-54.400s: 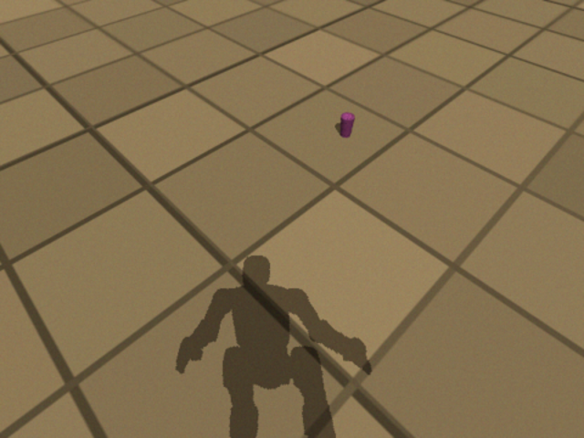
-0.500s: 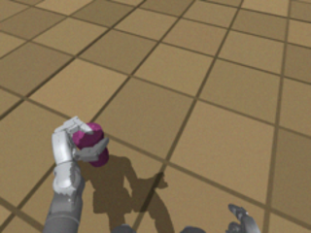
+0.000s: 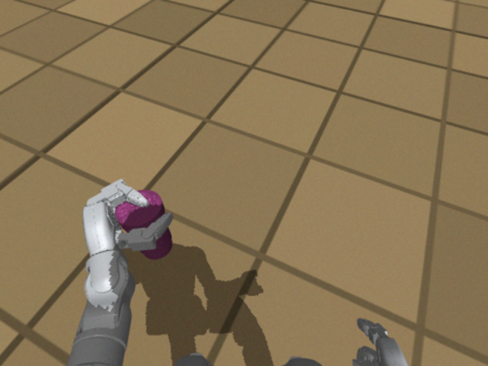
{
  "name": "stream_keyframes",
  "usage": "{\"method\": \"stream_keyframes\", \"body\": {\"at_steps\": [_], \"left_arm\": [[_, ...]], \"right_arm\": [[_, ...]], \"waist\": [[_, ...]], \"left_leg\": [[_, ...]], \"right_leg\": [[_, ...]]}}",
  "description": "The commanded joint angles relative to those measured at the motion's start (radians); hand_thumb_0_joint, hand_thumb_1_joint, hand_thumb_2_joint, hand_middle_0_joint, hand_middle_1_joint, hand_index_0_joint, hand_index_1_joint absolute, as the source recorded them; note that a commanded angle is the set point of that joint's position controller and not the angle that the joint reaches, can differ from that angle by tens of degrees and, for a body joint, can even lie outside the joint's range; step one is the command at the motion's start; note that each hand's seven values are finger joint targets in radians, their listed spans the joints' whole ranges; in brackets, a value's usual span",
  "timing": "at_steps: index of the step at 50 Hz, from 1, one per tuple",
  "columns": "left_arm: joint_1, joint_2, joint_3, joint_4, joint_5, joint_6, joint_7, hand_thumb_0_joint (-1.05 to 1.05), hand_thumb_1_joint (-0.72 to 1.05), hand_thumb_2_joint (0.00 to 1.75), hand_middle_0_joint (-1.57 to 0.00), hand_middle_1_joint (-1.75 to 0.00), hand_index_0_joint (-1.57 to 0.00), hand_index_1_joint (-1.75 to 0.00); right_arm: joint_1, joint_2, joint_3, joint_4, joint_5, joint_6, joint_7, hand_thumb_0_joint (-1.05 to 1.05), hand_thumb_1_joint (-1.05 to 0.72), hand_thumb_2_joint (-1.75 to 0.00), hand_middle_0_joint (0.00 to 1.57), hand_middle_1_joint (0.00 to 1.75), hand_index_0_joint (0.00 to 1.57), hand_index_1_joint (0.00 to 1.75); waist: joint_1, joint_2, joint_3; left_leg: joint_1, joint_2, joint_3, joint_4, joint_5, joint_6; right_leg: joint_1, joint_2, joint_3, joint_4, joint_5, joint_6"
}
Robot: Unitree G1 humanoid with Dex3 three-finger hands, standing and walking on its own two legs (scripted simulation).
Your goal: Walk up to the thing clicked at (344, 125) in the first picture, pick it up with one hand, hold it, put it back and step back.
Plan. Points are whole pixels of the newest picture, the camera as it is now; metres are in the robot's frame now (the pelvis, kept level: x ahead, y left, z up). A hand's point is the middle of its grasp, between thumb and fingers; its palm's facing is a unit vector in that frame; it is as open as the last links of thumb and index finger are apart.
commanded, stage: hold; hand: left
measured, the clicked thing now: (148, 228) +0.34 +0.18 +0.00
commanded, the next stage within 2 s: crouch in 1.24 s
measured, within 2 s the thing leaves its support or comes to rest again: neither
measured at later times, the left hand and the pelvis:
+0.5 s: hand (137, 218) +0.33 +0.18 +0.05, palm faces +0.33 -0.94 -0.02, open 6.6 cm; pelvis +0.00 +0.00 +0.00, yaw +0 degrees
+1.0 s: hand (136, 216) +0.33 +0.18 +0.05, palm faces +0.33 -0.94 -0.01, open 6.7 cm; pelvis +0.00 +0.00 +0.00, yaw +0 degrees
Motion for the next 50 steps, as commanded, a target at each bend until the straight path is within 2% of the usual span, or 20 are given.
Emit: {"method": "stream_keyframes", "body": {"at_steps": [1,2,4,8,9,12,14,21,23,26,30,31,33,34,36,37,41,42,45,50], "left_arm": [[-0.322,0.117,0.039,-0.251,0.002,-0.099,0.005,0.0,0.29,1.14,-1.18,-1.28,-1.2,-1.27],[-0.38,0.109,0.021,-0.313,0.0,-0.107,0.003,0.0,0.29,1.14,-1.18,-1.28,-1.2,-1.27],[-0.318,0.111,0.041,-0.234,0.002,-0.096,0.005,0.0,0.33,1.15,-1.18,-1.28,-1.2,-1.27],[-0.324,0.137,0.067,-0.241,0.003,-0.11,0.001,0.0,0.29,1.15,-1.2,-1.29,-1.22,-1.28],[-0.349,0.118,0.037,-0.301,-0.001,-0.116,-0.004,0.0,0.3,1.14,-1.19,-1.29,-1.21,-1.28],[-0.324,0.126,0.059,-0.247,-0.004,-0.112,-0.002,0.0,0.29,1.15,-1.19,-1.29,-1.21,-1.28],[-0.364,0.118,0.033,-0.288,0.003,-0.122,-0.006,0.0,0.29,1.16,-1.2,-1.3,-1.22,-1.3],[-0.351,0.123,0.027,-0.276,0.004,-0.125,-0.002,0.0,0.27,1.12,-1.18,-1.27,-1.2,-1.26],[-0.366,0.144,0.053,-0.296,-0.001,-0.127,0.001,0.0,0.24,1.13,-1.19,-1.28,-1.2,-1.27],[-0.375,0.115,0.025,-0.265,-0.003,-0.125,-0.006,0.0,0.24,1.12,-1.18,-1.27,-1.2,-1.27],[-0.36,0.153,0.066,-0.239,0.004,-0.123,-0.003,0.0,0.27,1.13,-1.18,-1.27,-1.2,-1.26],[-0.373,0.118,0.03,-0.281,-0.002,-0.127,-0.009,0.0,0.27,1.14,-1.18,-1.27,-1.19,-1.27],[-0.333,0.144,0.066,-0.226,0.001,-0.12,-0.006,0.0,0.28,1.13,-1.18,-1.27,-1.2,-1.27],[-0.343,0.114,0.034,-0.232,0.001,-0.117,-0.01,0.0,0.29,1.14,-1.18,-1.28,-1.2,-1.27],[-0.382,0.104,0.028,-0.272,-0.005,-0.129,-0.01,0.0,0.3,1.15,-1.18,-1.28,-1.21,-1.28],[-0.36,0.127,0.057,-0.235,-0.006,-0.126,-0.008,0.0,0.27,1.13,-1.18,-1.28,-1.2,-1.27],[-0.385,0.122,0.043,-0.299,-0.004,-0.135,-0.005,0.0,0.28,1.15,-1.19,-1.29,-1.22,-1.29],[-0.368,0.143,0.069,-0.263,-0.004,-0.131,-0.001,0.0,0.25,1.14,-1.19,-1.29,-1.22,-1.28],[-0.359,0.11,0.025,-0.273,0.0,-0.13,-0.006,0.0,0.26,1.14,-1.19,-1.28,-1.2,-1.28],[-0.369,0.123,0.041,-0.231,0.001,-0.126,-0.002,0.0,0.25,1.13,-1.19,-1.28,-1.21,-1.27]], "right_arm": [[-0.034,-0.12,-0.039,-0.117,-0.004,-0.043,-0.013,0.0,-0.9,-0.9,0.2,0.3,0.2,0.3],[-0.034,-0.123,-0.041,-0.123,-0.006,-0.044,-0.012,0.0,-0.9,-0.9,0.2,0.3,0.2,0.3],[-0.029,-0.123,-0.042,-0.115,-0.005,-0.04,-0.011,0.0,-0.9,-0.9,0.2,0.3,0.2,0.3],[-0.022,-0.126,-0.046,-0.117,-0.006,-0.035,-0.007,0.0,-0.9,-0.9,0.2,0.3,0.2,0.3],[-0.036,-0.12,-0.041,-0.133,-0.006,-0.035,-0.007,0.0,-0.9,-0.9,0.2,0.3,0.2,0.3],[-0.022,-0.124,-0.044,-0.12,-0.004,-0.036,-0.007,0.0,-0.91,-0.9,0.2,0.3,0.2,0.3],[-0.033,-0.12,-0.042,-0.128,-0.006,-0.036,-0.006,0.0,-0.91,-0.9,0.2,0.3,0.2,0.3],[-0.036,-0.128,-0.044,-0.128,-0.005,-0.037,-0.004,0.0,-0.91,-0.9,0.2,0.3,0.2,0.3],[-0.037,-0.124,-0.041,-0.129,-0.003,-0.038,-0.008,0.0,-0.91,-0.9,0.2,0.3,0.2,0.3],[-0.04,-0.123,-0.039,-0.123,-0.004,-0.038,-0.009,0.0,-0.91,-0.9,0.2,0.3,0.2,0.3],[-0.043,-0.124,-0.039,-0.121,-0.006,-0.035,-0.01,0.0,-0.9,-0.9,0.2,0.3,0.2,0.3],[-0.046,-0.12,-0.039,-0.131,-0.004,-0.038,-0.008,0.0,-0.9,-0.9,0.2,0.3,0.2,0.3],[-0.04,-0.127,-0.043,-0.121,-0.003,-0.034,-0.01,0.0,-0.9,-0.9,0.2,0.3,0.2,0.3],[-0.042,-0.127,-0.042,-0.126,-0.002,-0.037,-0.009,0.0,-0.9,-0.9,0.2,0.3,0.2,0.3],[-0.05,-0.116,-0.038,-0.133,-0.004,-0.038,-0.005,0.0,-0.9,-0.9,0.2,0.3,0.2,0.3],[-0.051,-0.119,-0.038,-0.128,-0.002,-0.039,-0.005,0.0,-0.9,-0.9,0.2,0.3,0.2,0.3],[-0.048,-0.12,-0.04,-0.142,-0.003,-0.04,-0.003,0.0,-0.9,-0.9,0.2,0.3,0.2,0.3],[-0.043,-0.126,-0.042,-0.132,0.0,-0.037,-0.005,0.0,-0.9,-0.9,0.2,0.3,0.2,0.3],[-0.038,-0.122,-0.04,-0.128,-0.002,-0.036,-0.007,0.0,-0.91,-0.9,0.2,0.3,0.2,0.3],[-0.028,-0.125,-0.043,-0.111,-0.005,-0.037,-0.009,0.0,-0.91,-0.9,0.2,0.3,0.2,0.3]], "waist": [[-0.004,0.004,-0.276],[-0.013,0.015,-0.289],[-0.006,0.007,-0.268],[0.005,0.013,-0.292],[0.005,0.015,-0.316],[-0.006,-0.005,-0.286],[-0.011,0.024,-0.296],[-0.004,0.026,-0.292],[0.002,0.016,-0.301],[-0.009,0.004,-0.264],[0.006,0.013,-0.275],[0.001,0.01,-0.298],[0.004,0.017,-0.284],[-0.011,0.005,-0.25],[-0.007,0.001,-0.261],[0.0,0.006,-0.249],[-0.003,0.016,-0.298],[0.002,0.019,-0.286],[-0.007,0.003,-0.285],[-0.009,0.017,-0.28]], "left_leg": [[0.149,-0.033,0.021,-0.126,0.201,0.016],[0.162,-0.029,0.017,-0.128,0.215,0.015],[0.151,-0.03,0.016,-0.125,0.236,0.015],[0.147,-0.031,0.02,-0.123,0.239,0.016],[0.154,-0.033,0.021,-0.122,0.247,0.016],[0.145,-0.032,0.021,-0.116,0.252,0.02],[0.163,-0.033,0.02,-0.123,0.234,0.017],[0.163,-0.028,0.011,-0.136,0.197,0.013],[0.16,-0.031,0.014,-0.135,0.198,0.017],[0.138,-0.032,0.018,-0.135,0.175,0.019],[0.136,-0.037,0.023,-0.138,0.154,0.019],[0.159,-0.037,0.026,-0.137,0.18,0.017],[0.15,-0.037,0.024,-0.135,0.19,0.017],[0.145,-0.035,0.022,-0.141,0.173,0.018],[0.127,-0.037,0.022,-0.14,0.153,0.02],[0.133,-0.035,0.022,-0.143,0.149,0.018],[0.151,-0.035,0.021,-0.136,0.192,0.017],[0.149,-0.032,0.019,-0.141,0.189,0.015],[0.16,-0.032,0.019,-0.135,0.202,0.018],[0.166,-0.029,0.012,-0.136,0.204,0.016]], "right_leg": [[0.098,0.032,-0.006,-0.116,0.246,-0.015],[0.092,0.036,-0.009,-0.109,0.259,-0.017],[0.093,0.035,-0.011,-0.105,0.275,-0.018],[0.113,0.032,-0.008,-0.102,0.275,-0.018],[0.131,0.031,-0.006,-0.105,0.286,-0.016],[0.114,0.032,-0.005,-0.105,0.299,-0.013],[0.098,0.033,-0.004,-0.106,0.278,-0.017],[0.092,0.036,-0.013,-0.105,0.229,-0.022],[0.111,0.033,-0.009,-0.111,0.235,-0.019],[0.093,0.031,-0.005,-0.118,0.22,-0.018],[0.104,0.027,-0.001,-0.13,0.198,-0.017],[0.117,0.029,-0.001,-0.128,0.225,-0.017],[0.107,0.03,-0.004,-0.124,0.232,-0.017],[0.085,0.033,-0.006,-0.127,0.219,-0.018],[0.092,0.031,-0.006,-0.128,0.201,-0.016],[0.089,0.031,-0.007,-0.129,0.191,-0.018],[0.112,0.032,-0.007,-0.117,0.234,-0.018],[0.106,0.035,-0.01,-0.113,0.225,-0.021],[0.102,0.033,-0.007,-0.115,0.244,-0.018],[0.082,0.034,-0.01,-0.111,0.24,-0.021]]}}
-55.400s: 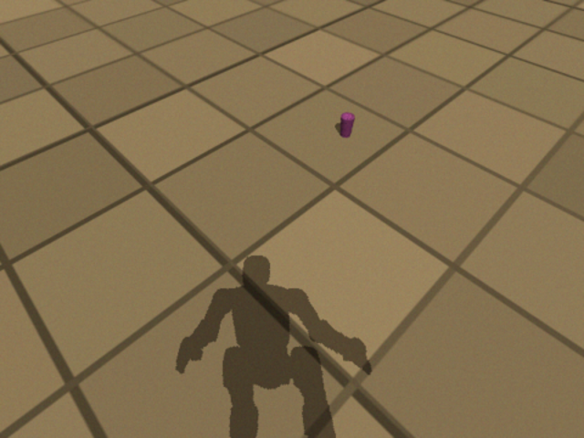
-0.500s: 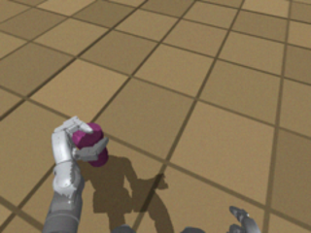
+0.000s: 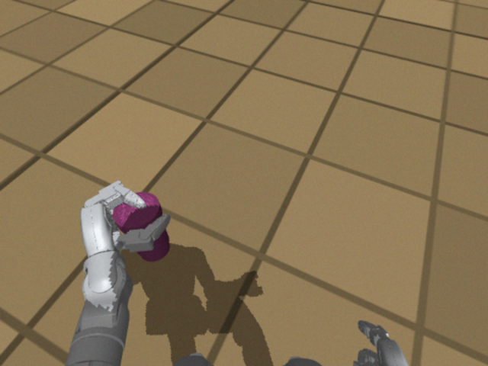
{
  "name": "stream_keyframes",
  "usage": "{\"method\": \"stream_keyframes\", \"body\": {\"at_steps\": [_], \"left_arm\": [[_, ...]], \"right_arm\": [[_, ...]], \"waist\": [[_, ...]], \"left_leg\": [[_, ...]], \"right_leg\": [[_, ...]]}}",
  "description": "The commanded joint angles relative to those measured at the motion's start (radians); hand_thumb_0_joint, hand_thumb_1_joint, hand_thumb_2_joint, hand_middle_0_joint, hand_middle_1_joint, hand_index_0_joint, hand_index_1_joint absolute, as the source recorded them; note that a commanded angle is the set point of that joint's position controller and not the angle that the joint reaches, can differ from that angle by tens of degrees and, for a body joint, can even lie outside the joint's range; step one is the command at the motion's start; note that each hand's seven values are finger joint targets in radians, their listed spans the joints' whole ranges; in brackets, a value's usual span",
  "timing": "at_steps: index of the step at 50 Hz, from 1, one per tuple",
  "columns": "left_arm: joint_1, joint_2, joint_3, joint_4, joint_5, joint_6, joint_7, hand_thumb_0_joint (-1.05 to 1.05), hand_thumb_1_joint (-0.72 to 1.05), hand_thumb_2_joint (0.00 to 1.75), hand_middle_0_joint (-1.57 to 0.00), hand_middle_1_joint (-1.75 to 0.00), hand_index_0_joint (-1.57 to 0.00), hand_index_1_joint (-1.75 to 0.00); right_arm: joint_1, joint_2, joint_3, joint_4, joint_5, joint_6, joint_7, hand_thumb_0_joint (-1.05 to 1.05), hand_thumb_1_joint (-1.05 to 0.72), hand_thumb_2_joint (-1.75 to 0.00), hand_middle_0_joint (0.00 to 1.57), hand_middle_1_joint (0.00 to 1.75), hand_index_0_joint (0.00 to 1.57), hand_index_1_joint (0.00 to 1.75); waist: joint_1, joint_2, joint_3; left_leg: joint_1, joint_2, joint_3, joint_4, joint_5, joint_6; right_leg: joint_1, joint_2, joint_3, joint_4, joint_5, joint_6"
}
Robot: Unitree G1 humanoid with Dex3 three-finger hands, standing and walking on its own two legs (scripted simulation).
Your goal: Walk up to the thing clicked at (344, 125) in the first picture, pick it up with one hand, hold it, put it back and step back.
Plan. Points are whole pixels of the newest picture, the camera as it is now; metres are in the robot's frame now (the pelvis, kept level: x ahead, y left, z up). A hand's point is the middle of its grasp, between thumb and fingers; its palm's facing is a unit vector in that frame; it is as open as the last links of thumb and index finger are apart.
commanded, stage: hold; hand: left
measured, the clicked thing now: (146, 230) +0.34 +0.18 +0.00
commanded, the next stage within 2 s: crouch in 0.24 s
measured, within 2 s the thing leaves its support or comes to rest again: neither
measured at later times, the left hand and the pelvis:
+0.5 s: hand (141, 215) +0.34 +0.18 +0.04, palm faces +0.32 -0.95 -0.03, open 6.8 cm; pelvis +0.00 +0.00 +0.00, yaw +0 degrees
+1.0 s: hand (152, 249) +0.38 +0.21 -0.17, palm faces +0.36 -0.93 -0.03, open 6.4 cm; pelvis -0.03 +0.00 -0.15, yaw -2 degrees
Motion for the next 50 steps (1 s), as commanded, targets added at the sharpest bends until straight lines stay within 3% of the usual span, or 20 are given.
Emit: {"method": "stream_keyframes", "body": {"at_steps": [1,3,4,6,8,10,12,13,17,18,25,31,35,37,40,42,43,46,48,50], "left_arm": [[-0.379,0.111,0.012,-0.307,-0.002,-0.112,0.004,0.0,0.25,1.15,-1.19,-1.29,-1.21,-1.28],[-0.354,0.134,0.044,-0.277,-0.005,-0.111,0.004,0.0,0.24,1.13,-1.19,-1.29,-1.21,-1.28],[-0.391,0.113,0.009,-0.327,-0.004,-0.115,0.0,0.0,0.26,1.15,-1.2,-1.29,-1.22,-1.29],[-0.344,0.129,0.035,-0.252,-0.001,-0.105,0.003,0.0,0.24,1.13,-1.2,-1.29,-1.21,-1.28],[-0.37,0.101,0.008,-0.304,-0.007,-0.112,-0.002,0.0,0.24,1.14,-1.2,-1.29,-1.22,-1.29],[-0.327,0.131,0.048,-0.248,-0.005,-0.106,0.002,0.0,0.25,1.14,-1.19,-1.29,-1.21,-1.28],[-0.361,0.114,0.026,-0.304,-0.009,-0.115,-0.003,0.0,0.25,1.14,-1.2,-1.3,-1.22,-1.29],[-0.317,0.108,0.029,-0.249,-0.005,-0.108,0.0,0.0,0.25,1.14,-1.2,-1.3,-1.22,-1.29],[-0.379,0.125,0.028,-0.304,-0.001,-0.123,-0.002,0.0,0.29,1.18,-1.2,-1.32,-1.22,-1.31],[-0.376,0.131,0.035,-0.295,-0.002,-0.121,-0.002,0.0,0.26,1.17,-1.14,-1.25,-1.16,-1.25],[-0.332,0.138,0.059,-0.157,0.003,-0.145,-0.025,0.0,0.33,1.18,-1.14,-1.26,-1.16,-1.25],[-0.38,0.142,0.097,-0.016,0.007,-0.238,-0.037,0.0,0.32,1.19,-1.14,-1.29,-1.18,-1.26],[-0.47,0.188,0.146,0.098,0.012,-0.344,-0.044,0.0,0.36,1.21,-1.2,-1.33,-1.24,-1.31],[-0.504,0.192,0.143,0.141,0.01,-0.402,-0.056,0.0,0.41,1.23,-1.22,-1.35,-1.26,-1.33],[-0.576,0.253,0.177,0.181,0.017,-0.475,-0.062,0.0,0.43,1.26,-1.24,-1.37,-1.28,-1.35],[-0.602,0.253,0.179,0.229,0.012,-0.507,-0.069,0.0,0.38,1.26,-1.24,-1.38,-1.28,-1.36],[-0.637,0.25,0.167,0.214,0.009,-0.52,-0.07,0.0,0.38,1.26,-1.23,-1.37,-1.26,-1.35],[-0.668,0.283,0.198,0.248,0.013,-0.53,-0.06,0.0,0.4,1.27,-1.24,-1.37,-1.27,-1.35],[-0.699,0.346,0.245,0.262,0.019,-0.536,-0.049,0.0,0.41,1.28,-1.25,-1.38,-1.27,-1.36],[-0.726,0.321,0.235,0.304,0.02,-0.535,-0.055,0.0,0.42,1.28,-1.26,-1.39,-1.29,-1.37]], "right_arm": [[-0.043,-0.124,-0.038,-0.129,-0.002,-0.045,-0.009,0.0,-0.9,-0.9,0.2,0.3,0.2,0.3],[-0.036,-0.126,-0.04,-0.12,-0.003,-0.044,-0.012,0.0,-0.91,-0.9,0.2,0.3,0.2,0.3],[-0.043,-0.125,-0.039,-0.132,-0.003,-0.046,-0.011,0.0,-0.9,-0.9,0.2,0.3,0.2,0.3],[-0.034,-0.126,-0.039,-0.12,-0.002,-0.043,-0.011,0.0,-0.91,-0.9,0.2,0.3,0.2,0.3],[-0.046,-0.12,-0.037,-0.135,-0.001,-0.046,-0.01,0.0,-0.9,-0.9,0.2,0.3,0.2,0.3],[-0.029,-0.13,-0.044,-0.118,-0.002,-0.044,-0.009,0.0,-0.9,-0.9,0.2,0.3,0.2,0.3],[-0.04,-0.12,-0.038,-0.131,-0.002,-0.043,-0.008,0.0,-0.9,-0.9,0.2,0.3,0.2,0.3],[-0.027,-0.124,-0.041,-0.125,-0.002,-0.041,-0.008,0.0,-0.9,-0.9,0.2,0.3,0.2,0.3],[-0.033,-0.125,-0.044,-0.129,-0.003,-0.041,-0.006,0.0,-0.89,-0.9,0.2,0.3,0.2,0.3],[-0.043,-0.127,-0.041,-0.133,-0.001,-0.039,-0.007,0.0,-0.89,-0.9,0.2,0.3,0.2,0.3],[-0.023,-0.134,-0.052,-0.106,-0.008,-0.033,-0.004,0.0,-0.89,-0.9,0.2,0.3,0.2,0.3],[-0.016,-0.141,-0.065,-0.095,-0.022,-0.034,0.013,0.0,-0.88,-0.9,0.2,0.3,0.2,0.3],[-0.003,-0.148,-0.07,-0.083,-0.037,-0.033,0.027,0.0,-0.88,-0.9,0.2,0.3,0.2,0.3],[-0.005,-0.146,-0.069,-0.088,-0.043,-0.037,0.038,0.0,-0.88,-0.89,0.2,0.3,0.2,0.3],[0.001,-0.163,-0.064,-0.088,-0.051,-0.044,0.054,0.0,-0.88,-0.9,0.2,0.3,0.2,0.3],[-0.003,-0.185,-0.065,-0.093,-0.055,-0.042,0.065,0.0,-0.88,-0.89,0.2,0.3,0.2,0.3],[-0.003,-0.189,-0.064,-0.098,-0.057,-0.04,0.068,0.0,-0.88,-0.9,0.2,0.3,0.2,0.3],[0.008,-0.197,-0.063,-0.098,-0.063,-0.032,0.078,0.0,-0.87,-0.9,0.2,0.3,0.2,0.3],[0.015,-0.204,-0.062,-0.093,-0.064,-0.022,0.084,0.0,-0.88,-0.9,0.2,0.3,0.2,0.3],[0.027,-0.212,-0.064,-0.079,-0.068,-0.018,0.091,0.0,-0.88,-0.9,0.2,0.3,0.2,0.3]], "waist": [[-0.007,0.031,-0.272],[-0.001,0.019,-0.295],[-0.005,0.024,-0.297],[-0.002,0.021,-0.281],[-0.005,0.017,-0.281],[0.002,0.015,-0.283],[0.004,0.015,-0.285],[-0.001,-0.006,-0.281],[-0.003,0.021,-0.308],[-0.004,0.029,-0.284],[-0.016,-0.025,-0.261],[-0.034,-0.04,-0.264],[-0.048,-0.03,-0.342],[-0.056,-0.005,-0.404],[-0.047,0.072,-0.533],[-0.047,0.112,-0.576],[-0.047,0.122,-0.613],[-0.046,0.125,-0.686],[-0.045,0.109,-0.723],[-0.071,0.112,-0.739]], "left_leg": [[0.155,-0.027,0.01,-0.131,0.179,0.012],[0.157,-0.029,0.011,-0.127,0.179,0.015],[0.163,-0.028,0.007,-0.134,0.181,0.013],[0.152,-0.028,0.012,-0.129,0.186,0.014],[0.155,-0.03,0.013,-0.13,0.187,0.014],[0.153,-0.027,0.012,-0.128,0.198,0.014],[0.147,-0.031,0.014,-0.125,0.203,0.015],[0.144,-0.028,0.014,-0.122,0.225,0.016],[0.16,-0.029,0.014,-0.123,0.209,0.014],[0.157,-0.031,0.016,-0.126,0.188,0.014],[0.082,-0.03,0.015,-0.078,0.196,0.025],[-0.055,-0.031,0.016,0.019,0.13,0.029],[-0.211,-0.034,0.016,0.165,0.081,0.03],[-0.294,-0.037,0.014,0.258,0.045,0.03],[-0.355,-0.032,-0.011,0.367,0.062,0.026],[-0.377,-0.026,-0.031,0.414,0.066,0.015],[-0.388,-0.025,-0.034,0.445,0.081,0.013],[-0.481,-0.028,-0.03,0.532,0.088,0.015],[-0.55,-0.03,-0.025,0.586,0.077,0.02],[-0.601,-0.027,-0.03,0.641,0.067,0.022]], "right_leg": [[0.073,0.036,-0.015,-0.104,0.214,-0.024],[0.093,0.033,-0.013,-0.107,0.215,-0.021],[0.094,0.035,-0.016,-0.105,0.216,-0.022],[0.091,0.035,-0.014,-0.107,0.22,-0.023],[0.094,0.034,-0.014,-0.11,0.224,-0.02],[0.092,0.036,-0.017,-0.104,0.231,-0.022],[0.105,0.032,-0.014,-0.107,0.239,-0.02],[0.105,0.036,-0.016,-0.099,0.26,-0.019],[0.095,0.034,-0.012,-0.099,0.246,-0.022],[0.086,0.032,-0.011,-0.105,0.225,-0.021],[0.039,0.027,-0.007,-0.075,0.247,-0.015],[-0.096,0.019,0.002,0.014,0.193,-0.02],[-0.241,0.017,0.017,0.144,0.147,-0.024],[-0.324,0.012,0.036,0.218,0.106,-0.025],[-0.48,0.023,0.01,0.365,0.079,-0.043],[-0.599,0.032,-0.015,0.456,0.049,-0.053],[-0.63,0.035,-0.018,0.487,0.052,-0.054],[-0.678,0.038,-0.014,0.559,0.057,-0.053],[-0.689,0.04,-0.002,0.592,0.058,-0.048],[-0.752,0.041,-0.005,0.644,0.052,-0.048]]}}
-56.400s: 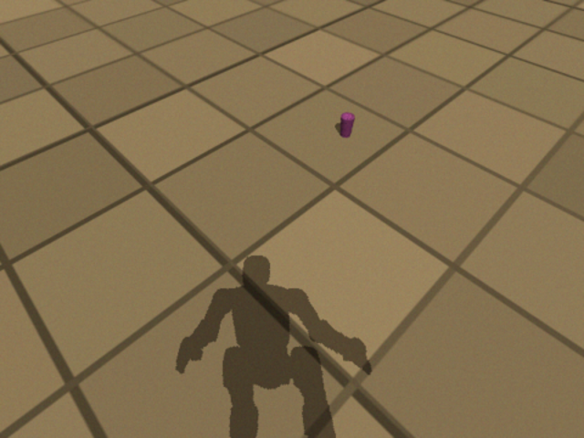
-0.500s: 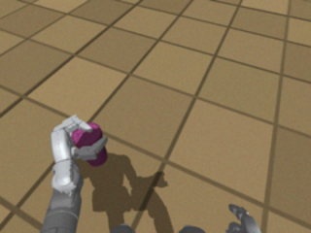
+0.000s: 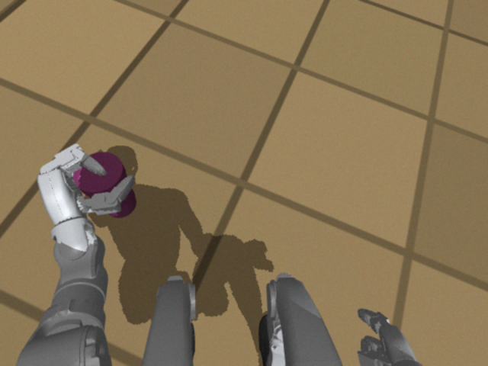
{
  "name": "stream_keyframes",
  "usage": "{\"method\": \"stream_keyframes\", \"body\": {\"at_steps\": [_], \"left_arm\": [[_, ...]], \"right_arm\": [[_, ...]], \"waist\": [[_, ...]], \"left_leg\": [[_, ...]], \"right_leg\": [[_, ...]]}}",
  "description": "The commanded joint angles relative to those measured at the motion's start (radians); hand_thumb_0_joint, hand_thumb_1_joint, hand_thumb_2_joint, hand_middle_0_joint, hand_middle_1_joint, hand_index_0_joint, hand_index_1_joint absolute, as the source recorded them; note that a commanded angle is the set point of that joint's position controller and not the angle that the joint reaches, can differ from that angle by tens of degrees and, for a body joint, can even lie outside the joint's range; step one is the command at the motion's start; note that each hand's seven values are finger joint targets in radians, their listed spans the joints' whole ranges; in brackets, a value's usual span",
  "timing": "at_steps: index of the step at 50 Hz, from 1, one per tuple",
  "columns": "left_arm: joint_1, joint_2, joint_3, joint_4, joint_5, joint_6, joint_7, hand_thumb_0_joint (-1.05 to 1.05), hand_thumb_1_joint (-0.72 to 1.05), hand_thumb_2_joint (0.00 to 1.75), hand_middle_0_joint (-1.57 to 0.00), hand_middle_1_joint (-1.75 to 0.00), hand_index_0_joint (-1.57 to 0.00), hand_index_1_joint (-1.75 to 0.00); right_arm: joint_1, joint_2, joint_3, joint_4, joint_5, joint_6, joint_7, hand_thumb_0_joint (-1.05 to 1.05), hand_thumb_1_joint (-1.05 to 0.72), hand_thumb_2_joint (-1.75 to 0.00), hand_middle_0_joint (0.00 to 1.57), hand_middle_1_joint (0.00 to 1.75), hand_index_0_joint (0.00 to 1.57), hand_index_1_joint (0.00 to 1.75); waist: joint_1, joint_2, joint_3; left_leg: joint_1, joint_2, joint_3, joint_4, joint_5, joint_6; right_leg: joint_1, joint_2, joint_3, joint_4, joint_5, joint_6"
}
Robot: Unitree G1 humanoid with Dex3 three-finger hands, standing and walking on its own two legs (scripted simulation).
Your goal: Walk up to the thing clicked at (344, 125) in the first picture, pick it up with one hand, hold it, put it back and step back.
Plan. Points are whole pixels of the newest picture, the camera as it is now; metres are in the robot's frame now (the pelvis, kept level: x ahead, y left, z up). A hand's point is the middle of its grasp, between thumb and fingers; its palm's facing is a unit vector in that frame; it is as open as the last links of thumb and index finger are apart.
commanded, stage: crouch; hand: left
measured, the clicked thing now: (110, 189) +0.41 +0.22 -0.07
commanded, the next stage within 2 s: lower in 1.26 s
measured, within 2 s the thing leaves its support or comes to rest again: neither
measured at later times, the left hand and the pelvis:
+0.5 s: hand (120, 203) +0.44 +0.26 -0.24, palm faces +0.42 -0.91 -0.05, open 6.4 cm; pelvis -0.05 +0.00 -0.19, yaw -4 degrees
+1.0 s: hand (126, 207) +0.47 +0.27 -0.35, palm faces +0.41 -0.91 -0.04, open 6.6 cm; pelvis -0.05 +0.01 -0.27, yaw -9 degrees
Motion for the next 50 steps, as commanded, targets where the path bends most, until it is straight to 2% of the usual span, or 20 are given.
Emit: {"method": "stream_keyframes", "body": {"at_steps": [1,3,4,5,8,10,14,19,20,22,23,24,28,30,33,35,36,37,47,50], "left_arm": [[-0.396,0.21,0.059,-0.198,-0.003,-0.124,0.002,0.0,0.4,1.28,-1.26,-1.39,-1.28,-1.37],[-0.447,0.24,0.065,-0.181,0.005,-0.13,-0.007,0.0,0.37,1.27,-1.26,-1.39,-1.29,-1.37],[-0.453,0.288,0.097,-0.178,0.009,-0.133,-0.006,0.0,0.37,1.26,-1.26,-1.38,-1.28,-1.36],[-0.473,0.31,0.108,-0.151,0.016,-0.132,-0.007,0.0,0.37,1.26,-1.25,-1.39,-1.28,-1.37],[-0.504,0.288,0.121,-0.084,0.015,-0.137,-0.004,0.0,0.32,1.29,-1.27,-1.42,-1.3,-1.4],[-0.547,0.371,0.158,-0.073,0.027,-0.144,-0.001,0.0,0.33,1.28,-1.26,-1.4,-1.29,-1.39],[-0.617,0.4,0.164,0.01,0.046,-0.151,-0.026,0.0,0.28,1.29,-1.28,-1.42,-1.31,-1.41],[-0.682,0.519,0.224,0.051,0.06,-0.156,-0.04,0.0,0.25,1.26,-1.24,-1.4,-1.27,-1.38],[-0.69,0.544,0.239,0.039,0.065,-0.158,-0.044,0.0,0.24,1.26,-1.23,-1.4,-1.26,-1.38],[-0.685,0.526,0.231,0.077,0.071,-0.149,-0.051,0.0,0.22,1.25,-1.21,-1.39,-1.24,-1.37],[-0.716,0.568,0.248,0.051,0.073,-0.149,-0.05,0.0,0.2,1.25,-1.21,-1.38,-1.24,-1.37],[-0.724,0.561,0.233,0.062,0.074,-0.147,-0.053,0.0,0.22,1.24,-1.2,-1.37,-1.23,-1.35],[-0.765,0.651,0.285,0.041,0.078,-0.146,-0.057,0.0,0.22,1.24,-1.17,-1.36,-1.2,-1.34],[-0.755,0.661,0.29,0.06,0.077,-0.139,-0.058,0.0,0.23,1.23,-1.17,-1.36,-1.21,-1.34],[-0.729,0.725,0.333,0.07,0.079,-0.134,-0.063,0.0,0.22,1.22,-1.16,-1.34,-1.2,-1.32],[-0.736,0.71,0.32,0.095,0.079,-0.129,-0.07,0.0,0.26,1.22,-1.16,-1.34,-1.21,-1.32],[-0.718,0.732,0.338,0.119,0.079,-0.124,-0.07,0.0,0.26,1.2,-1.16,-1.33,-1.2,-1.31],[-0.734,0.728,0.32,0.106,0.08,-0.125,-0.075,0.0,0.29,1.21,-1.14,-1.33,-1.19,-1.3],[-0.671,0.799,0.364,0.105,0.064,-0.116,-0.111,0.0,0.32,1.23,-1.2,-1.37,-1.26,-1.33],[-0.689,0.828,0.37,0.084,0.069,-0.122,-0.113,0.0,0.38,1.24,-1.22,-1.37,-1.27,-1.33]], "right_arm": [[0.08,-0.173,-0.045,-0.068,-0.008,-0.02,0.007,0.0,-0.89,-0.9,0.2,0.3,0.2,0.3],[0.093,-0.18,-0.044,-0.054,-0.01,-0.015,0.011,0.0,-0.89,-0.9,0.2,0.3,0.2,0.3],[0.085,-0.18,-0.038,-0.054,-0.011,-0.012,0.015,0.0,-0.89,-0.9,0.2,0.3,0.2,0.3],[0.081,-0.178,-0.034,-0.052,-0.015,-0.01,0.015,0.0,-0.89,-0.9,0.2,0.3,0.2,0.3],[0.086,-0.179,-0.026,-0.046,-0.02,-0.006,0.025,0.0,-0.9,-0.9,0.2,0.3,0.2,0.3],[0.085,-0.19,-0.015,-0.043,-0.025,-0.003,0.026,0.0,-0.89,-0.9,0.2,0.3,0.2,0.3],[0.092,-0.202,0.0,-0.024,-0.038,0.0,0.031,0.0,-0.9,-0.91,0.2,0.3,0.2,0.3],[0.093,-0.214,0.017,-0.016,-0.053,0.004,0.034,0.0,-0.9,-0.91,0.2,0.3,0.2,0.3],[0.097,-0.219,0.024,-0.014,-0.057,0.007,0.035,0.0,-0.9,-0.91,0.2,0.3,0.2,0.3],[0.094,-0.229,0.033,-0.01,-0.065,0.01,0.037,0.0,-0.9,-0.91,0.2,0.3,0.2,0.3],[0.092,-0.238,0.036,-0.01,-0.067,0.011,0.037,0.0,-0.91,-0.91,0.2,0.3,0.2,0.3],[0.087,-0.237,0.041,-0.006,-0.069,0.014,0.036,0.0,-0.9,-0.91,0.2,0.3,0.2,0.3],[0.082,-0.263,0.061,-0.007,-0.081,0.024,0.037,0.0,-0.89,-0.9,0.2,0.3,0.2,0.3],[0.076,-0.273,0.072,-0.008,-0.086,0.033,0.036,0.0,-0.89,-0.9,0.2,0.3,0.2,0.3],[0.085,-0.292,0.092,-0.006,-0.097,0.043,0.037,0.0,-0.89,-0.9,0.2,0.3,0.2,0.3],[0.082,-0.295,0.105,-0.01,-0.105,0.048,0.038,0.0,-0.89,-0.9,0.2,0.3,0.2,0.3],[0.088,-0.302,0.11,-0.012,-0.106,0.051,0.038,0.0,-0.89,-0.9,0.2,0.3,0.2,0.3],[0.075,-0.304,0.117,-0.013,-0.11,0.054,0.04,0.0,-0.89,-0.9,0.2,0.3,0.2,0.3],[0.056,-0.35,0.159,-0.038,-0.13,0.074,0.052,0.0,-0.88,-0.9,0.2,0.3,0.2,0.3],[0.056,-0.369,0.168,-0.04,-0.137,0.08,0.055,0.0,-0.89,-0.9,0.2,0.3,0.2,0.3]], "waist": [[-0.001,0.129,-0.582],[-0.023,0.109,-0.604],[-0.001,0.134,-0.612],[-0.008,0.143,-0.611],[-0.034,0.111,-0.591],[-0.025,0.146,-0.61],[-0.062,0.175,-0.595],[-0.063,0.192,-0.618],[-0.062,0.219,-0.632],[-0.08,0.242,-0.612],[-0.077,0.252,-0.62],[-0.087,0.265,-0.605],[-0.098,0.287,-0.557],[-0.105,0.292,-0.542],[-0.112,0.315,-0.542],[-0.137,0.3,-0.522],[-0.136,0.285,-0.512],[-0.145,0.295,-0.477],[-0.155,0.311,-0.426],[-0.175,0.34,-0.409]], "left_leg": [[0.303,-0.03,0.009,-0.08,0.303,0.027],[0.247,-0.028,0.005,-0.019,0.302,0.032],[0.239,-0.028,0.004,-0.006,0.289,0.028],[0.196,-0.028,0.009,0.022,0.268,0.029],[0.086,-0.026,0.006,0.082,0.18,0.028],[0.06,-0.025,0.005,0.119,0.161,0.024],[-0.016,-0.02,0.002,0.21,0.131,0.023],[-0.134,-0.023,0.03,0.315,0.056,0.028],[-0.122,-0.021,0.028,0.325,0.082,0.025],[-0.133,-0.02,0.017,0.351,0.078,0.022],[-0.135,-0.017,0.011,0.363,0.071,0.021],[-0.159,-0.018,0.015,0.379,0.053,0.021],[-0.213,-0.013,-0.003,0.421,0.006,0.019],[-0.24,-0.012,-0.007,0.45,-0.004,0.018],[-0.259,-0.011,-0.015,0.49,0.045,0.016],[-0.297,-0.012,-0.018,0.521,0.04,0.021],[-0.318,-0.012,-0.019,0.533,0.04,0.022],[-0.342,-0.01,-0.021,0.542,0.018,0.024],[-0.381,-0.003,-0.05,0.617,0.034,0.022],[-0.363,0.002,-0.068,0.627,0.053,0.015]], "right_leg": [[0.103,0.037,-0.01,-0.06,0.284,-0.049],[0.06,0.041,-0.015,-0.009,0.287,-0.048],[0.028,0.041,-0.017,0.018,0.263,-0.051],[0.02,0.039,-0.01,0.035,0.25,-0.049],[-0.054,0.04,-0.017,0.088,0.179,-0.048],[-0.102,0.043,-0.025,0.139,0.155,-0.052],[-0.219,0.043,-0.038,0.237,0.132,-0.053],[-0.238,0.051,-0.035,0.308,0.073,-0.045],[-0.249,0.051,-0.041,0.331,0.093,-0.046],[-0.295,0.052,-0.057,0.373,0.093,-0.048],[-0.315,0.053,-0.062,0.388,0.088,-0.048],[-0.326,0.053,-0.063,0.401,0.077,-0.048],[-0.374,0.054,-0.084,0.458,0.054,-0.043],[-0.392,0.058,-0.092,0.482,0.049,-0.043],[-0.384,0.058,-0.1,0.521,0.095,-0.04],[-0.381,0.062,-0.107,0.533,0.098,-0.036],[-0.381,0.065,-0.109,0.537,0.097,-0.036],[-0.397,0.065,-0.112,0.542,0.085,-0.034],[-0.415,0.078,-0.147,0.608,0.105,-0.031],[-0.437,0.079,-0.163,0.635,0.121,-0.034]]}}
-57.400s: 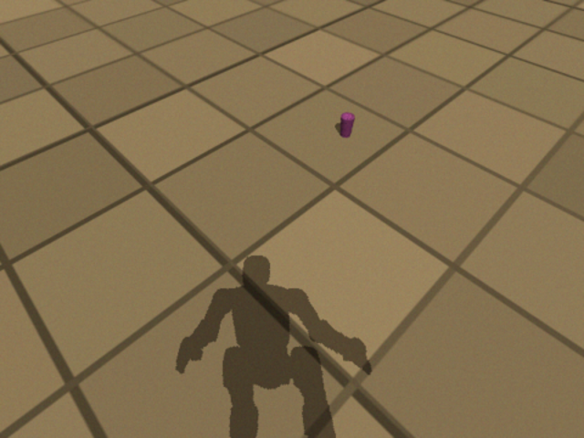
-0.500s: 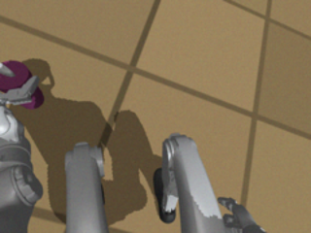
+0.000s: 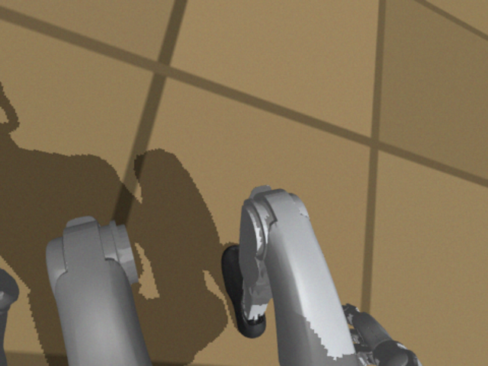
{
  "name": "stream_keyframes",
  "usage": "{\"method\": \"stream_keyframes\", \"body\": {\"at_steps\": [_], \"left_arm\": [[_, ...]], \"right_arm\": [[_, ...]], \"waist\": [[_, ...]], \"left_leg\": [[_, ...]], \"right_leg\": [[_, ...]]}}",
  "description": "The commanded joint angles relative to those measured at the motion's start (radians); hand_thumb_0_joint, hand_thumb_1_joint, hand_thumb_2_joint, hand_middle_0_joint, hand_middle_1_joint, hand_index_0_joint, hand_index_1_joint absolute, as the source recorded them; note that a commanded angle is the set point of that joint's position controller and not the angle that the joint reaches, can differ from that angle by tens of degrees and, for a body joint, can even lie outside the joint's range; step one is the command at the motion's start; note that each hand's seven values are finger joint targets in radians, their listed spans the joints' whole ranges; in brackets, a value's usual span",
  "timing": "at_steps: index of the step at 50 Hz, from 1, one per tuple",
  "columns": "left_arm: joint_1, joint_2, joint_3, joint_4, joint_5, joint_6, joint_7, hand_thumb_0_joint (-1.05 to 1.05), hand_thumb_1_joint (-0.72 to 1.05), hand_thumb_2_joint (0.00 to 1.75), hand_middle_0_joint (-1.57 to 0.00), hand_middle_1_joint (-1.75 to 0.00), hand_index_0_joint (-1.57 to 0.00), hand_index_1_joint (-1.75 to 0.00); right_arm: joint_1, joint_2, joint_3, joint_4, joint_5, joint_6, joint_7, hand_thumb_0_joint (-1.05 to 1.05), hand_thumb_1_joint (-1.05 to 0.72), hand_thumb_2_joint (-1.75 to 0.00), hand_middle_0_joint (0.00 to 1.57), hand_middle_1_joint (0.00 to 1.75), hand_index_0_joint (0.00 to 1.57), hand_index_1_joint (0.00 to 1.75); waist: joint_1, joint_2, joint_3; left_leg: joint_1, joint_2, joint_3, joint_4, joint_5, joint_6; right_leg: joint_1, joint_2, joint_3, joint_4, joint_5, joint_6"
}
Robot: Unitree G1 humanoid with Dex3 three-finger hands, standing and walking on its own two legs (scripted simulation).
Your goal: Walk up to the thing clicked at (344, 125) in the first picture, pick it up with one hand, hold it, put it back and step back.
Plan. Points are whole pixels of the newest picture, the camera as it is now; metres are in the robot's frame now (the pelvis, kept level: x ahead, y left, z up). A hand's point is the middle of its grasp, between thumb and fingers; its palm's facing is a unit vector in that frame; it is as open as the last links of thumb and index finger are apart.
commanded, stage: crouch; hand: left
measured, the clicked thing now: out of the picture +0.48 +0.34 -0.13
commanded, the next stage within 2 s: lower in 0.26 s
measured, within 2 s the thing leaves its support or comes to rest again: neither
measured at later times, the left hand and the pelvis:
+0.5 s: hand out of the picture +0.49 +0.35 -0.13, palm faces +0.53 -0.85 -0.03, open 6.1 cm; pelvis +0.00 +0.01 -0.02, yaw -3 degrees
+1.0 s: hand out of the picture +0.49 +0.35 -0.19, palm faces +0.54 -0.84 -0.03, open 6.1 cm; pelvis +0.00 +0.02 -0.02, yaw -6 degrees
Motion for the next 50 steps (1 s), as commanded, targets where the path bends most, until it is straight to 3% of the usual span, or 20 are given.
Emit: {"method": "stream_keyframes", "body": {"at_steps": [1,6,7,13,20,22,25,28,33,40,41,42,50], "left_arm": [[-0.327,0.349,0.023,-0.267,-0.011,-0.111,-0.005,0.0,0.35,1.24,-1.22,-1.38,-1.27,-1.34],[-0.305,0.337,0.012,-0.261,-0.018,-0.115,-0.008,0.0,0.38,1.24,-1.24,-1.39,-1.29,-1.35],[-0.323,0.367,0.018,-0.27,-0.016,-0.115,-0.008,0.0,0.38,1.25,-1.25,-1.39,-1.3,-1.36],[-0.328,0.386,0.018,-0.261,-0.022,-0.128,0.001,0.0,0.42,1.26,-1.3,-1.42,-1.35,-1.38],[-0.292,0.419,0.022,-0.211,-0.026,-0.136,-0.004,0.0,0.37,1.25,-1.32,-1.43,-1.35,-1.4],[-0.264,0.416,0.025,-0.144,-0.031,-0.137,-0.003,0.0,0.37,1.26,-1.33,-1.43,-1.36,-1.41],[-0.264,0.45,0.033,-0.106,-0.034,-0.156,0.004,0.0,0.37,1.26,-1.34,-1.44,-1.38,-1.42],[-0.272,0.473,0.025,-0.097,-0.029,-0.179,0.007,0.0,0.41,1.27,-1.34,-1.45,-1.38,-1.42],[-0.277,0.548,0.047,-0.094,-0.03,-0.221,0.013,0.0,0.4,1.26,-1.33,-1.43,-1.37,-1.4],[-0.266,0.596,0.045,-0.055,-0.024,-0.253,0.035,0.0,0.38,1.21,-1.29,-1.37,-1.33,-1.35],[-0.255,0.57,0.032,-0.042,-0.024,-0.255,0.034,0.0,0.4,1.22,-1.29,-1.38,-1.32,-1.36],[-0.253,0.597,0.045,-0.048,-0.023,-0.259,0.038,0.0,0.41,1.22,-1.3,-1.38,-1.34,-1.36],[-0.234,0.599,0.022,-0.006,-0.032,-0.283,0.043,0.0,0.41,1.23,-1.32,-1.4,-1.36,-1.37]], "right_arm": [[0.145,-0.298,-0.067,-0.028,-0.014,0.006,-0.014,0.0,-0.89,-0.9,0.2,0.3,0.2,0.3],[0.129,-0.317,-0.05,-0.036,-0.028,0.014,-0.011,0.0,-0.89,-0.9,0.2,0.3,0.2,0.3],[0.127,-0.319,-0.047,-0.038,-0.028,0.016,-0.012,0.0,-0.89,-0.9,0.2,0.3,0.2,0.3],[0.101,-0.336,-0.019,-0.056,-0.04,0.025,-0.007,0.0,-0.89,-0.9,0.2,0.3,0.2,0.3],[0.074,-0.351,0.011,-0.07,-0.051,0.03,-0.007,0.0,-0.9,-0.9,0.2,0.3,0.2,0.3],[0.07,-0.361,0.024,-0.08,-0.053,0.032,-0.008,0.0,-0.91,-0.9,0.2,0.3,0.2,0.3],[0.051,-0.367,0.05,-0.093,-0.063,0.036,-0.01,0.0,-0.9,-0.9,0.2,0.3,0.2,0.3],[0.018,-0.374,0.069,-0.105,-0.073,0.036,-0.012,0.0,-0.9,-0.9,0.2,0.3,0.2,0.3],[-0.002,-0.396,0.101,-0.111,-0.092,0.037,-0.015,0.0,-0.9,-0.9,0.2,0.3,0.2,0.3],[-0.041,-0.412,0.141,-0.124,-0.115,0.046,-0.019,0.0,-0.9,-0.9,0.2,0.3,0.2,0.3],[-0.046,-0.413,0.145,-0.129,-0.119,0.047,-0.02,0.0,-0.9,-0.9,0.2,0.3,0.2,0.3],[-0.046,-0.42,0.146,-0.125,-0.12,0.048,-0.021,0.0,-0.9,-0.9,0.2,0.3,0.2,0.3],[-0.093,-0.437,0.178,-0.143,-0.134,0.055,-0.026,0.0,-0.89,-0.9,0.2,0.3,0.2,0.3]], "waist": [[-0.007,0.429,-0.688],[-0.026,0.47,-0.664],[-0.029,0.463,-0.663],[-0.05,0.461,-0.617],[-0.063,0.437,-0.585],[-0.08,0.413,-0.554],[-0.088,0.387,-0.538],[-0.089,0.418,-0.513],[-0.104,0.468,-0.514],[-0.121,0.492,-0.471],[-0.133,0.485,-0.463],[-0.128,0.504,-0.46],[-0.15,0.503,-0.42]], "left_leg": [[0.476,0.03,0.1,-0.269,0.138,0.027],[0.527,0.037,0.075,-0.263,0.175,0.019],[0.505,0.036,0.078,-0.253,0.163,0.021],[0.48,0.04,0.066,-0.234,0.16,0.022],[0.45,0.044,0.058,-0.208,0.152,0.026],[0.447,0.047,0.048,-0.208,0.143,0.027],[0.424,0.05,0.038,-0.192,0.136,0.03],[0.451,0.057,0.03,-0.193,0.142,0.026],[0.489,0.067,0.012,-0.185,0.165,0.018],[0.489,0.076,-0.006,-0.174,0.171,0.014],[0.507,0.079,-0.015,-0.176,0.183,0.013],[0.506,0.081,-0.017,-0.178,0.177,0.01],[0.537,0.095,-0.053,-0.176,0.221,0.005]], "right_leg": [[0.349,0.031,-0.093,-0.184,0.171,-0.069],[0.318,0.032,-0.114,-0.156,0.197,-0.072],[0.323,0.033,-0.112,-0.162,0.189,-0.071],[0.335,0.033,-0.123,-0.15,0.194,-0.068],[0.358,0.042,-0.132,-0.146,0.195,-0.063],[0.352,0.044,-0.144,-0.148,0.188,-0.062],[0.371,0.05,-0.153,-0.148,0.185,-0.058],[0.352,0.052,-0.16,-0.136,0.189,-0.059],[0.374,0.058,-0.175,-0.121,0.212,-0.057],[0.386,0.065,-0.194,-0.116,0.219,-0.054],[0.381,0.065,-0.202,-0.114,0.228,-0.051],[0.379,0.067,-0.204,-0.11,0.223,-0.053],[0.378,0.072,-0.227,-0.099,0.255,-0.047]]}}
